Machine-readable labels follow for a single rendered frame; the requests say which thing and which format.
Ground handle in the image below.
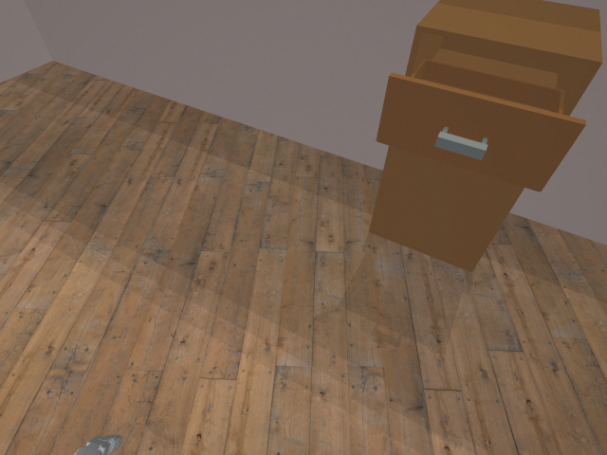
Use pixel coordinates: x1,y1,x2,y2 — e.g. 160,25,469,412
434,127,488,160

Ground cabinet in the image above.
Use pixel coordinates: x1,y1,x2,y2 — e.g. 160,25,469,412
369,0,603,272

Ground left robot hand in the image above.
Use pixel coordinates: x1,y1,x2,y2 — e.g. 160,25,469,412
73,434,122,455

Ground drawer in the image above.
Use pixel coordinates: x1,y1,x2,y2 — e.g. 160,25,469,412
377,59,586,191

